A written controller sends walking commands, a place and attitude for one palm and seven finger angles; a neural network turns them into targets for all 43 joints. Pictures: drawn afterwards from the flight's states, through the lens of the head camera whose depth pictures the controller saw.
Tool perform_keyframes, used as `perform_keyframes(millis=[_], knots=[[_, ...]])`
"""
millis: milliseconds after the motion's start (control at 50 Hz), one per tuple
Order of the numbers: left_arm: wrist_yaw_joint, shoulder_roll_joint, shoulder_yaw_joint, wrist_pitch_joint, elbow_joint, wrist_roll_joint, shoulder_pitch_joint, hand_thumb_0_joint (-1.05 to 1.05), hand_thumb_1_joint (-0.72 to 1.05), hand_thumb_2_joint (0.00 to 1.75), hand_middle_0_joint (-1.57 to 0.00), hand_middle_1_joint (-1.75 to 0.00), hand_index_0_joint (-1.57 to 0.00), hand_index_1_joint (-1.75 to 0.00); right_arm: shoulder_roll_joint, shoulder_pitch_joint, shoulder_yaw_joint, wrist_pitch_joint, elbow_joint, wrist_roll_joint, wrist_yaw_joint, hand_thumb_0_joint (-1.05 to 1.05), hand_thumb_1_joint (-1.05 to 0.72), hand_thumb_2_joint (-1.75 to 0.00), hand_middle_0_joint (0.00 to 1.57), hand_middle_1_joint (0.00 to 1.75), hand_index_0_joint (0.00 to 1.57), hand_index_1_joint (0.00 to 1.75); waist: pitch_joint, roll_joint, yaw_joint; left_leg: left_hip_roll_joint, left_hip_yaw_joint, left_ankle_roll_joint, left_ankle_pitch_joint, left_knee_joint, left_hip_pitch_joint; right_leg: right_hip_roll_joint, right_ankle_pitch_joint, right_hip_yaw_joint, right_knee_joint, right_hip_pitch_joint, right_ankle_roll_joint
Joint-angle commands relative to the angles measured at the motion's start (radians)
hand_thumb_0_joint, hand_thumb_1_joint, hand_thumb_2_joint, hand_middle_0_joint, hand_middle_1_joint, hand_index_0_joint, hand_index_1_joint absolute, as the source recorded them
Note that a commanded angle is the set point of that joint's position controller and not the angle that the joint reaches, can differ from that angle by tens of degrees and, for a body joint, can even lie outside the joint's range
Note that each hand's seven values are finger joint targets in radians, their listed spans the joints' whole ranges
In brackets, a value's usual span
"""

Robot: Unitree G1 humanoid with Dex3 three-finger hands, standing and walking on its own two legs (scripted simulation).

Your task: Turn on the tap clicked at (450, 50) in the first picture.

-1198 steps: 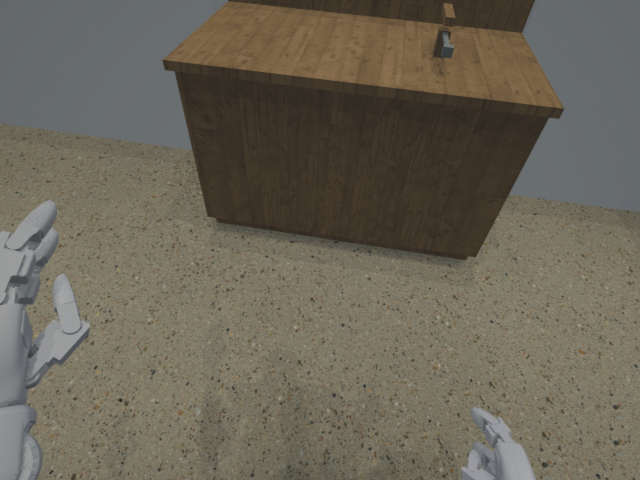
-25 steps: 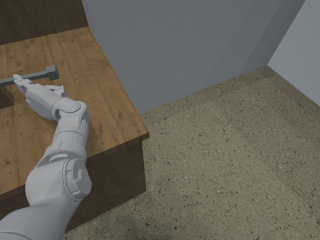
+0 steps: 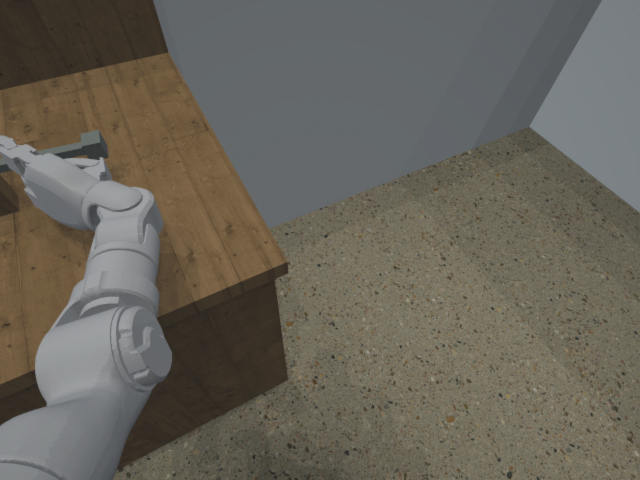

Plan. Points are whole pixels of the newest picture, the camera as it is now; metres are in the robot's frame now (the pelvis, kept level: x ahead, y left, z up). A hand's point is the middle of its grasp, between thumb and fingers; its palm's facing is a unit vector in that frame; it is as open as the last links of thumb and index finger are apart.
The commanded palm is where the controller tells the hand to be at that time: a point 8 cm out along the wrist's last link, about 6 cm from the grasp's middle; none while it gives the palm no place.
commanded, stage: lift the hand up off the lever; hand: left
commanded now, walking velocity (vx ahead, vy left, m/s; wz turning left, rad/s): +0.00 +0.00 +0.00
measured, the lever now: (94, 145) +0.56 +0.29 +0.09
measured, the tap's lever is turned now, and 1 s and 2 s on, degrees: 83 83 83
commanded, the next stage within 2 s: draw the hand back beside the body in 1.40 s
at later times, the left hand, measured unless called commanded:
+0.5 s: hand (90, 160) +0.48 +0.25 +0.14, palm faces +0.85 -0.50 -0.13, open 7.8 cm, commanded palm +0.42 +0.26 +0.14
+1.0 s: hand (82, 153) +0.47 +0.25 +0.16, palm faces +0.86 -0.48 -0.15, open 7.8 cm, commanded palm +0.42 +0.26 +0.16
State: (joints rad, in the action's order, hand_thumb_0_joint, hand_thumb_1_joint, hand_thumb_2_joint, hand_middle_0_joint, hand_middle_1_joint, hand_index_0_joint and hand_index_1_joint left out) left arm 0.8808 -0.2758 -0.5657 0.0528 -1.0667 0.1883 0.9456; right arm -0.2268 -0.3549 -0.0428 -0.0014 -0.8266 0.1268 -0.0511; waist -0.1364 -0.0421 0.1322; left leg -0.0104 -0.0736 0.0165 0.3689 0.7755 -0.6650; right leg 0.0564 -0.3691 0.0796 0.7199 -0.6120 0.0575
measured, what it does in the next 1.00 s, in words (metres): stands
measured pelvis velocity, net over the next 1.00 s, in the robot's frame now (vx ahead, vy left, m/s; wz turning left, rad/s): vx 0.00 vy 0.00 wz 0.00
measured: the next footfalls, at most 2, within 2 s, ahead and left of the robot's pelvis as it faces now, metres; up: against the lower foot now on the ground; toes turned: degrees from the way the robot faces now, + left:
none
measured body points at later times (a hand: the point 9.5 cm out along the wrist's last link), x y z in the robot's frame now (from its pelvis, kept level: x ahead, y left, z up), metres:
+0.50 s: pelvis +0.01 +0.00 +0.01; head +0.05 +0.00 +0.46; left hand +0.43 +0.27 +0.15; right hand +0.04 -0.25 -0.13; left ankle +0.00 +0.13 -0.71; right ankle -0.02 -0.08 -0.71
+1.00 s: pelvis +0.00 +0.00 +0.01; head +0.03 -0.01 +0.46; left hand +0.42 +0.27 +0.17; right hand +0.04 -0.25 -0.13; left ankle +0.00 +0.13 -0.71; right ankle -0.02 -0.08 -0.71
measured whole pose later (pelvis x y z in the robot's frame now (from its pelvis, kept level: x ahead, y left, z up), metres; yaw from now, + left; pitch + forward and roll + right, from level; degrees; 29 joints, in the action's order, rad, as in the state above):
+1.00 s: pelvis +0.00 +0.00 +0.01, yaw +0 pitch +10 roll -1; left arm 0.89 -0.23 -0.55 -0.11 -0.95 0.18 0.92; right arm -0.21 -0.29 -0.04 -0.02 -0.84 0.11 -0.01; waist -0.12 -0.04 0.09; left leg -0.01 -0.06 0.01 0.33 0.67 -0.53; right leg 0.05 -0.33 0.06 0.63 -0.48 0.05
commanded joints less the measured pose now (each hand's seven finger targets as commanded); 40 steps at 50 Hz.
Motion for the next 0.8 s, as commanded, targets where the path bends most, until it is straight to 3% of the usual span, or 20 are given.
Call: perform_keyframes(millis=[0,40,100,120,200,220,240,300,320,360,400,420,480,500,560,600,620,680,720,780], knots=[[-0.004,-0.197,0.076,0.046,0.188,0.027,0.474,0.0,0.9,0.9,-0.15,-0.15,-0.15,-0.15,-0.147,-0.083,-0.04,-0.022,0.063,-0.008,0.008,0.0,-0.9,-0.9,0.2,0.3,0.2,0.3,-0.342,-0.027,0.018,0.015,0.039,-0.056,-0.305,-0.067,0.193,-0.033,0.356,-0.037,-0.105,0.208,-0.051],[-0.005,-0.197,0.078,0.045,0.218,0.019,0.49,0.0,0.9,0.9,-0.15,-0.15,-0.15,-0.15,-0.149,-0.08,-0.04,-0.021,0.064,-0.009,0.009,0.0,-0.9,-0.9,0.2,0.3,0.2,0.3,-0.349,-0.063,0.014,0.017,0.035,-0.053,-0.314,-0.076,0.214,-0.033,0.356,-0.037,-0.109,0.211,-0.049],[0.0,-0.204,0.057,0.05,0.262,0.007,0.457,0.0,0.9,0.9,-0.15,-0.15,-0.15,-0.15,-0.147,-0.085,-0.043,-0.023,0.067,-0.009,0.008,0.0,-0.9,-0.9,0.2,0.3,0.2,0.3,-0.396,-0.04,-0.005,0.016,0.04,-0.051,-0.378,-0.073,0.246,-0.031,0.423,-0.034,-0.106,0.257,-0.05],[-0.002,-0.208,0.05,0.047,0.26,0.007,0.431,0.0,0.9,0.9,-0.15,-0.15,-0.15,-0.15,-0.149,-0.082,-0.046,-0.02,0.064,-0.01,0.009,0.0,-0.9,-0.9,0.2,0.3,0.2,0.3,-0.387,-0.051,-0.01,0.014,0.036,-0.047,-0.388,-0.074,0.252,-0.03,0.424,-0.032,-0.104,0.256,-0.047],[-0.002,-0.18,0.068,0.027,0.253,0.01,0.425,0.0,0.9,0.9,-0.15,-0.15,-0.15,-0.15,-0.149,-0.069,-0.045,-0.016,0.069,-0.012,0.009,0.0,-0.9,-0.9,0.2,0.3,0.2,0.3,-0.336,0.005,-0.004,0.015,0.045,-0.052,-0.369,-0.089,0.226,-0.034,0.429,-0.029,-0.112,0.268,-0.053],[0.0,-0.212,0.044,0.027,0.275,0.013,0.432,0.0,0.9,0.9,-0.15,-0.15,-0.15,-0.15,-0.153,-0.064,-0.047,-0.015,0.066,-0.012,0.012,0.0,-0.9,-0.9,0.2,0.3,0.2,0.3,-0.349,-0.032,-0.012,0.015,0.042,-0.049,-0.38,-0.09,0.245,-0.034,0.426,-0.033,-0.113,0.269,-0.048],[0.001,-0.19,0.065,0.026,0.298,0.011,0.439,0.0,0.9,0.9,-0.15,-0.15,-0.15,-0.15,-0.147,-0.062,-0.046,-0.016,0.071,-0.014,0.011,0.0,-0.9,-0.9,0.2,0.3,0.2,0.3,-0.352,-0.024,-0.01,0.015,0.045,-0.051,-0.388,-0.093,0.251,-0.034,0.435,-0.031,-0.114,0.275,-0.05],[0.001,-0.197,0.053,0.015,0.3,0.013,0.42,0.0,0.9,0.9,-0.15,-0.15,-0.15,-0.15,-0.144,-0.057,-0.047,-0.015,0.073,-0.014,0.015,0.0,-0.9,-0.9,0.2,0.3,0.2,0.3,-0.345,0.011,-0.015,0.015,0.049,-0.051,-0.395,-0.095,0.242,-0.037,0.466,-0.031,-0.114,0.299,-0.054],[0.001,-0.219,0.033,0.013,0.316,0.016,0.415,0.0,0.9,0.9,-0.15,-0.15,-0.15,-0.15,-0.148,-0.057,-0.048,-0.014,0.07,-0.012,0.017,0.0,-0.9,-0.9,0.2,0.3,0.2,0.3,-0.354,-0.023,-0.025,0.015,0.047,-0.048,-0.409,-0.097,0.258,-0.037,0.466,-0.033,-0.113,0.301,-0.05],[-0.002,-0.197,0.049,0.009,0.339,0.014,0.389,0.0,0.9,0.9,-0.15,-0.15,-0.15,-0.15,-0.142,-0.055,-0.048,-0.015,0.076,-0.014,0.016,0.0,-0.9,-0.9,0.2,0.3,0.2,0.3,-0.366,-0.019,-0.029,0.012,0.047,-0.046,-0.448,-0.099,0.284,-0.035,0.485,-0.028,-0.111,0.311,-0.049],[-0.009,-0.153,0.079,-0.006,0.341,0.01,0.367,0.0,0.9,0.9,-0.15,-0.15,-0.15,-0.15,-0.14,-0.045,-0.048,-0.015,0.078,-0.016,0.016,0.0,-0.9,-0.9,0.2,0.3,0.2,0.3,-0.348,-0.004,-0.023,0.011,0.051,-0.046,-0.456,-0.098,0.289,-0.035,0.497,-0.025,-0.116,0.308,-0.051],[-0.016,-0.136,0.102,-0.015,0.34,0.013,0.383,0.0,0.9,0.9,-0.15,-0.15,-0.15,-0.15,-0.142,-0.041,-0.047,-0.014,0.073,-0.016,0.017,0.0,-0.9,-0.9,0.2,0.3,0.2,0.3,-0.324,-0.024,-0.019,0.01,0.045,-0.041,-0.453,-0.106,0.297,-0.034,0.472,-0.022,-0.12,0.291,-0.047],[-0.024,-0.121,0.106,-0.035,0.325,-0.009,0.375,0.0,0.9,0.9,-0.15,-0.15,-0.15,-0.15,-0.142,-0.026,-0.047,-0.016,0.077,-0.024,0.021,0.0,-0.9,-0.9,0.2,0.3,0.2,0.3,-0.291,0.02,-0.016,0.013,0.048,-0.045,-0.412,-0.122,0.281,-0.036,0.452,-0.021,-0.138,0.301,-0.052],[-0.023,-0.142,0.089,-0.034,0.348,-0.013,0.393,0.0,0.9,0.9,-0.15,-0.15,-0.15,-0.15,-0.145,-0.027,-0.049,-0.016,0.076,-0.025,0.025,0.0,-0.9,-0.9,0.2,0.3,0.2,0.3,-0.307,0.024,-0.018,0.012,0.047,-0.044,-0.413,-0.125,0.287,-0.038,0.455,-0.023,-0.139,0.312,-0.051],[-0.021,-0.08,0.144,-0.037,0.386,-0.014,0.413,0.0,0.9,0.9,-0.15,-0.15,-0.15,-0.15,-0.134,-0.009,-0.046,-0.025,0.073,-0.025,0.025,0.0,-0.9,-0.9,0.2,0.3,0.2,0.3,-0.31,-0.022,-0.022,0.011,0.039,-0.035,-0.443,-0.13,0.328,-0.033,0.436,-0.018,-0.14,0.291,-0.045],[-0.013,-0.072,0.153,-0.049,0.36,-0.004,0.428,0.0,0.9,0.9,-0.15,-0.15,-0.15,-0.15,-0.135,-0.003,-0.044,-0.027,0.061,-0.022,0.024,0.0,-0.9,-0.9,0.2,0.3,0.2,0.3,-0.286,-0.01,-0.014,0.009,0.036,-0.032,-0.435,-0.127,0.318,-0.033,0.424,-0.014,-0.138,0.27,-0.044],[-0.008,-0.087,0.142,-0.052,0.368,0.002,0.446,0.0,0.9,0.9,-0.15,-0.15,-0.15,-0.15,-0.138,-0.003,-0.045,-0.026,0.055,-0.019,0.025,0.0,-0.9,-0.9,0.2,0.3,0.2,0.3,-0.284,-0.036,-0.019,0.01,0.029,-0.026,-0.437,-0.131,0.327,-0.033,0.408,-0.013,-0.138,0.264,-0.04],[0.004,-0.061,0.154,-0.063,0.392,-0.003,0.446,0.0,0.9,0.9,-0.15,-0.15,-0.15,-0.15,-0.132,0.01,-0.047,-0.031,0.06,-0.02,0.026,0.0,-0.9,-0.9,0.2,0.3,0.2,0.3,-0.333,-0.02,-0.024,0.009,0.033,-0.021,-0.469,-0.126,0.348,-0.032,0.429,-0.013,-0.135,0.278,-0.041],[0.012,-0.113,0.107,-0.074,0.369,0.0,0.437,0.0,0.9,0.9,-0.15,-0.15,-0.15,-0.15,-0.136,0.01,-0.046,-0.029,0.05,-0.016,0.032,0.0,-0.9,-0.9,0.2,0.3,0.2,0.3,-0.326,-0.011,-0.038,0.012,0.034,-0.019,-0.441,-0.134,0.321,-0.034,0.424,-0.016,-0.137,0.297,-0.04],[0.021,-0.135,0.085,-0.092,0.352,0.002,0.438,0.0,0.9,0.9,-0.15,-0.15,-0.15,-0.15,-0.131,0.02,-0.041,-0.028,0.06,-0.018,0.038,0.0,-0.9,-0.9,0.2,0.3,0.2,0.3,-0.326,0.031,-0.04,0.016,0.052,-0.032,-0.401,-0.14,0.278,-0.045,0.449,-0.025,-0.143,0.333,-0.05]])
